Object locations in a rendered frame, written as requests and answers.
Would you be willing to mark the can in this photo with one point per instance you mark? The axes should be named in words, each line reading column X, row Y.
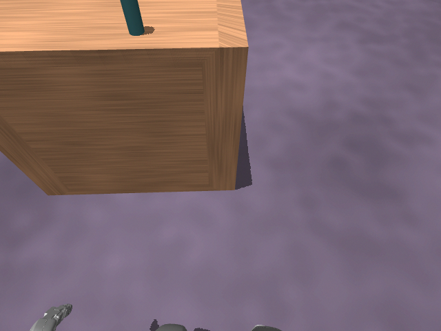
column 133, row 17

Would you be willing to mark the left robot hand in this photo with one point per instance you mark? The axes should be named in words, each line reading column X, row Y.
column 52, row 318

